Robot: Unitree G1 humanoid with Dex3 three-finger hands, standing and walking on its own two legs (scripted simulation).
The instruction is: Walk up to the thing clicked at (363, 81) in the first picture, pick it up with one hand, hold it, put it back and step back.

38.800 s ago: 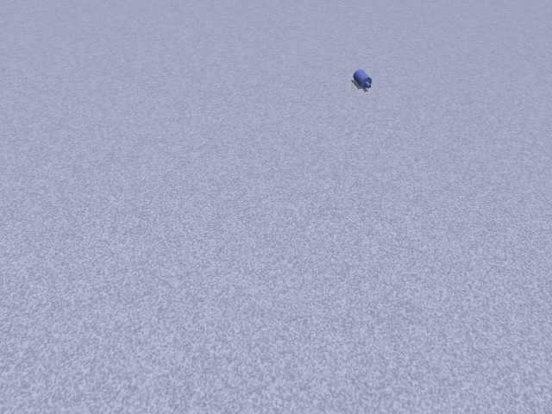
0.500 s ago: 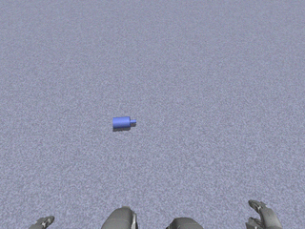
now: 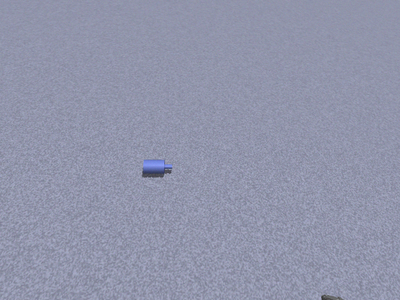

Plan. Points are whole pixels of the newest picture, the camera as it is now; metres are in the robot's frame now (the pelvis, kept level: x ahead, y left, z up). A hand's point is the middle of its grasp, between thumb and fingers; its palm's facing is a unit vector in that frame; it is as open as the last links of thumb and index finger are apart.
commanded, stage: walk up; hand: left
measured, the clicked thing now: (158, 166) +0.91 +0.18 -0.73
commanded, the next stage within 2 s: stand in 1.22 s
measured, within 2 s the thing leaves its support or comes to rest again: neither
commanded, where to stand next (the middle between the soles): +0.53 -0.04 m, yaw +0 degrees
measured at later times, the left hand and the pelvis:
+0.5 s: hand out of the picture +0.08 +0.28 -0.16, palm faces +0.06 -0.93 -0.37, open 7.4 cm; pelvis +0.03 +0.00 -0.01, yaw +2 degrees
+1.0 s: hand out of the picture +0.14 +0.24 -0.15, palm faces +0.02 -0.93 -0.36, open 7.4 cm; pelvis +0.05 -0.02 +0.00, yaw +1 degrees
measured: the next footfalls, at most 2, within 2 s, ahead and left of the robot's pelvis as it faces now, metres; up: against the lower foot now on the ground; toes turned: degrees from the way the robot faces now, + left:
right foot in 0.06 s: +0.06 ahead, -0.14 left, +0.00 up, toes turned +0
left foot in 0.40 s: +0.13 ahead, +0.12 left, +0.00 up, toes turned +3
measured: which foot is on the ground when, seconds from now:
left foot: down 0.00-0.10, up 0.12-0.38, down 0.40-1.00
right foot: up 0.00-0.04, down 0.06-1.00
